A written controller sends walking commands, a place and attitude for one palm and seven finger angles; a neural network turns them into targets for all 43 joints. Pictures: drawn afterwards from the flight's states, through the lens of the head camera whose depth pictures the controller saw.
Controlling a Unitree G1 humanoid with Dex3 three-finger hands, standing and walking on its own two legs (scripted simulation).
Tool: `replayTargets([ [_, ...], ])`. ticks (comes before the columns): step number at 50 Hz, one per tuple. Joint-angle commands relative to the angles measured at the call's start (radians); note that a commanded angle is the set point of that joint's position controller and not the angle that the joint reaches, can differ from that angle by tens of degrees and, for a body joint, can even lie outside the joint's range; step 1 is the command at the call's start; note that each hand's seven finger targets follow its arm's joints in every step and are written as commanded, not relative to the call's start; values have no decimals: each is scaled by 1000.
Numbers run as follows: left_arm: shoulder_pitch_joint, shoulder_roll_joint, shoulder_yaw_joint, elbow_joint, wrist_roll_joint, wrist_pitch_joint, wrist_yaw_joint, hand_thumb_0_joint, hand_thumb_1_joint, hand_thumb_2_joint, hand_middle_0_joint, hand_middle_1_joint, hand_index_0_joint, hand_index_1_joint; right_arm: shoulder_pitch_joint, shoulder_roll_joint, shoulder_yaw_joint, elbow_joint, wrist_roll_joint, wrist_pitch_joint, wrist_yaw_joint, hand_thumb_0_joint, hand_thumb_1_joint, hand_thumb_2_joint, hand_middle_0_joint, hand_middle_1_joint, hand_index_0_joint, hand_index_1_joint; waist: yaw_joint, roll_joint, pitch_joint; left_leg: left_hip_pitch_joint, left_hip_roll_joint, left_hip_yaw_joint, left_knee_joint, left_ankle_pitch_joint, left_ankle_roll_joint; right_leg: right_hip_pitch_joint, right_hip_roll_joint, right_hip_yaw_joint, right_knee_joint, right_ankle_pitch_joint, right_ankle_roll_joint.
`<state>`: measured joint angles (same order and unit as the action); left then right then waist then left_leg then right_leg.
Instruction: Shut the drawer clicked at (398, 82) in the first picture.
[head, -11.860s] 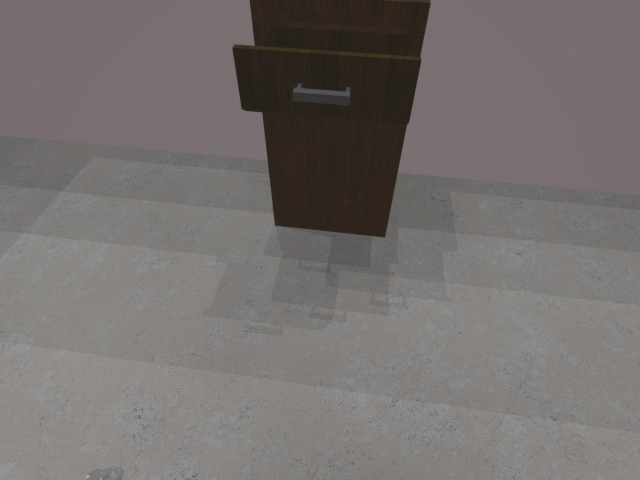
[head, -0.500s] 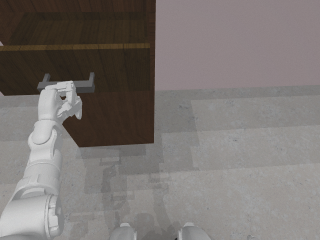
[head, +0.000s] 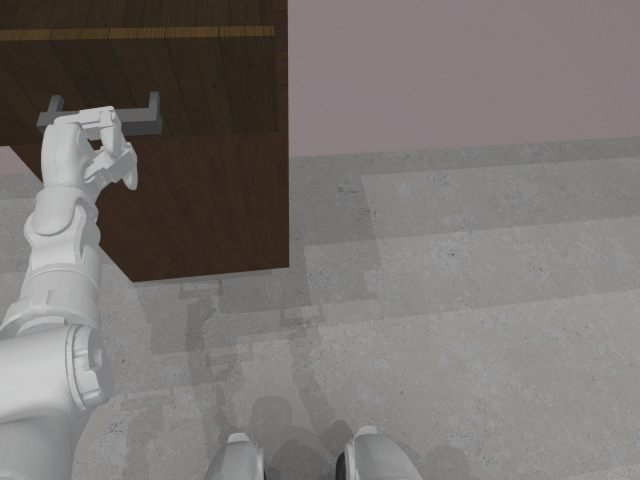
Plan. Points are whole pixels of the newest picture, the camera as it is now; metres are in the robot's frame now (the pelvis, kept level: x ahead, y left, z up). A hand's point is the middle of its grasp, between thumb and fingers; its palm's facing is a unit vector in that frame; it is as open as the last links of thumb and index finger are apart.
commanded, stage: push the drawer shut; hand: left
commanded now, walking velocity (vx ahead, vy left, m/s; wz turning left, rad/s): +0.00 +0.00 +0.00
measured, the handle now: (104, 112) +0.56 +0.25 +0.08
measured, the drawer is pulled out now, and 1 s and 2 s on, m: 0.10 0.00 0.00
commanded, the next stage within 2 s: pull the fist back off the drawer in 1.16 s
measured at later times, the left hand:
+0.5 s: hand (132, 123) +0.54 +0.21 +0.09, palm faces +0.09 -1.00 -0.01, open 3.3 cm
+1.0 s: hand (131, 93) +0.59 +0.22 +0.09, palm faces +0.07 -1.00 -0.01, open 3.2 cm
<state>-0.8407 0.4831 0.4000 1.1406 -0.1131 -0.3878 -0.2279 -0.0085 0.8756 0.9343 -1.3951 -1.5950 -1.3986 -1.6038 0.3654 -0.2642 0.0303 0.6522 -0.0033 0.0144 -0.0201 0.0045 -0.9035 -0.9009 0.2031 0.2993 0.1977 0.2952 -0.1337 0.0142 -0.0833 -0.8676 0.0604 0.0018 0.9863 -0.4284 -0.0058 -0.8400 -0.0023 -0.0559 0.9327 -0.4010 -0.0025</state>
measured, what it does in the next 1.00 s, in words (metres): stands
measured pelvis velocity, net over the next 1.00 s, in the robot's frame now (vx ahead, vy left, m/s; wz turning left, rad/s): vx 0.01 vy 0.01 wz -0.02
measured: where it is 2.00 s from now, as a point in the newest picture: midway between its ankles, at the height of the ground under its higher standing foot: outside the picture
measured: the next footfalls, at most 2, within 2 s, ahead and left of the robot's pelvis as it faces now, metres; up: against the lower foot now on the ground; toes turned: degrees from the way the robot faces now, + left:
none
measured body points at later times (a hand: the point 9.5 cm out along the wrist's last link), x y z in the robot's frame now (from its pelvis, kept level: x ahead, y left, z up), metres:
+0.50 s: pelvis +0.00 +0.00 +0.00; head +0.14 +0.02 +0.43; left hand +0.53 +0.27 +0.09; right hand -0.01 -0.26 -0.11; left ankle +0.02 +0.12 -0.68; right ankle +0.02 -0.12 -0.68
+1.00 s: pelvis +0.01 +0.01 -0.01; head +0.18 +0.03 +0.40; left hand +0.58 +0.28 +0.09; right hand -0.06 -0.24 -0.10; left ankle +0.02 +0.12 -0.68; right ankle +0.02 -0.12 -0.68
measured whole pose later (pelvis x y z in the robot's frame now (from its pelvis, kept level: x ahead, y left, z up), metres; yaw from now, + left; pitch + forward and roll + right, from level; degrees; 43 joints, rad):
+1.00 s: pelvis +0.01 +0.01 -0.01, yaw -1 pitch +26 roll -5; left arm -1.24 0.78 0.46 1.39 0.02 -0.29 -0.24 0.03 0.81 0.95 -1.39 -1.59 -1.40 -1.60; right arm 0.46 -0.27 0.08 0.63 -0.06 0.07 -0.01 0.00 -0.90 -0.90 0.20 0.30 0.20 0.30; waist -0.27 0.04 -0.06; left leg -1.08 0.08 -0.03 1.06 -0.45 0.00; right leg -1.01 0.02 -0.08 0.95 -0.39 0.01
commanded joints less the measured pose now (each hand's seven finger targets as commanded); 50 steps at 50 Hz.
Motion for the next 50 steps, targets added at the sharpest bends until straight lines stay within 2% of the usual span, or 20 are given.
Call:
replayTargets([
  [1,-512,264,26,-198,3,-56,6,0,900,900,-1400,-1600,-1400,-1600,146,-174,-59,-60,-3,-12,-12,0,-900,-900,200,300,200,300,-42,97,-428,277,-37,-30,-113,233,34,156,43,33,-121,203,-9],
  [2,-522,289,46,-206,6,-60,7,0,900,900,-1400,-1600,-1400,-1600,155,-178,-59,-61,-7,-11,-13,0,-900,-900,200,300,200,300,-35,112,-447,287,-38,-34,-108,257,34,159,45,31,-112,220,-13],
  [5,-563,254,11,-203,13,-61,7,0,900,900,-1400,-1600,-1400,-1600,162,-174,-58,-55,-10,-5,-9,0,-900,-900,200,300,200,300,-53,137,-444,313,-33,-38,-105,276,31,122,46,25,-113,219,-12],
  [8,-543,279,40,-190,15,-63,13,0,900,900,-1400,-1600,-1400,-1600,179,-180,-62,-55,-15,2,-5,0,-900,-900,200,300,200,300,-49,128,-478,341,-31,-42,-98,318,31,124,51,21,-110,246,-13],
  [11,-598,272,17,-153,25,-54,16,0,900,900,-1400,-1600,-1400,-1600,185,-180,-57,-46,-15,8,-6,0,-900,-900,200,300,200,300,-74,126,-423,299,-31,-41,-97,275,33,103,49,23,-118,217,-9],
  [13,-618,331,52,-161,33,-56,21,0,900,900,-1400,-1600,-1400,-1600,194,-187,-56,-47,-19,11,-8,0,-900,-900,200,300,200,300,-71,142,-455,303,-31,-42,-93,290,34,115,48,26,-114,231,-10],
  [15,-615,337,58,-162,36,-57,19,0,900,900,-1400,-1600,-1400,-1600,200,-185,-56,-47,-22,13,-7,0,-900,-900,200,300,200,300,-67,153,-491,319,-31,-40,-85,322,34,127,48,27,-110,256,-10],
  [18,-630,345,59,-144,38,-58,19,0,900,900,-1400,-1600,-1400,-1600,208,-186,-52,-45,-24,18,-4,0,-900,-900,200,300,200,300,-74,148,-482,302,-31,-41,-81,326,34,127,51,28,-110,262,-9],
  [20,-667,331,32,-110,47,-47,20,0,900,900,-1400,-1600,-1400,-1600,209,-188,-49,-40,-23,21,-7,0,-900,-900,200,300,200,300,-102,130,-439,276,-28,-45,-81,285,37,92,51,25,-116,226,-6],
  [23,-705,386,62,-110,57,-45,25,0,900,900,-1400,-1600,-1400,-1600,222,-195,-47,-40,-29,21,-8,0,-900,-900,200,300,200,300,-102,168,-480,286,-29,-46,-74,293,37,89,50,29,-113,222,-7],
  [25,-736,394,49,-75,67,-35,23,0,900,900,-1400,-1600,-1400,-1600,230,-196,-41,-33,-30,21,-10,0,-900,-900,200,300,200,300,-120,148,-445,254,-26,-52,-69,275,39,72,51,26,-113,207,-5],
  [31,-815,440,53,-42,77,-15,15,0,900,900,-1400,-1600,-1400,-1600,257,-204,-32,-33,-38,21,-10,0,-900,-900,200,300,200,300,-144,195,-483,251,-23,-57,-45,290,42,45,53,27,-105,206,-3],
  [33,-831,472,72,-62,85,-19,11,0,900,900,-1400,-1600,-1400,-1600,269,-207,-33,-35,-43,24,-7,0,-900,-900,200,300,200,300,-134,236,-547,290,-22,-63,-37,338,38,45,55,23,-91,232,-9],
  [36,-850,473,67,-24,88,-2,13,0,900,900,-1400,-1600,-1400,-1600,280,-209,-29,-30,-46,29,-4,0,-900,-900,200,300,200,300,-153,212,-501,260,-18,-63,-33,327,41,31,57,19,-99,223,-5],
  [39,-853,517,90,-10,98,12,9,0,900,900,-1400,-1600,-1400,-1600,296,-214,-26,-34,-47,36,-5,0,-900,-900,200,300,200,300,-156,200,-530,236,-18,-59,-23,340,46,52,60,22,-95,246,-3],
  [43,-889,540,87,-12,114,23,9,0,900,900,-1400,-1600,-1400,-1600,314,-215,-22,-33,-51,43,-2,0,-900,-900,200,300,200,300,-160,264,-533,271,-13,-68,-21,372,41,17,62,13,-91,247,-7],
  [46,-922,558,84,13,123,36,12,0,900,900,-1400,-1600,-1400,-1600,327,-219,-17,-28,-54,47,-3,0,-900,-900,200,300,200,300,-182,244,-505,238,-9,-74,-17,353,44,-1,64,8,-91,228,-5],
  [48,-955,554,78,-14,128,35,12,0,900,900,-1400,-1600,-1400,-1600,340,-219,-20,-25,-57,49,-1,0,-900,-900,200,300,200,300,-191,273,-540,283,-5,-81,-7,392,42,-28,65,5,-85,243,-6],
  [49,-969,530,61,2,126,39,11,0,900,900,-1400,-1600,-1400,-1600,341,-218,-20,-22,-57,48,-1,0,-900,-900,200,300,200,300,-200,268,-526,272,-6,-80,-5,375,43,-42,66,6,-92,229,-4],
  [50,-983,547,70,13,127,42,16,0,900,900,-1400,-1600,-1400,-1600,345,-220,-16,-16,-58,48,-2,0,-900,-900,200,300,200,300,-203,267,-502,257,-4,-84,-5,359,43,-49,66,3,-90,214,-5],
])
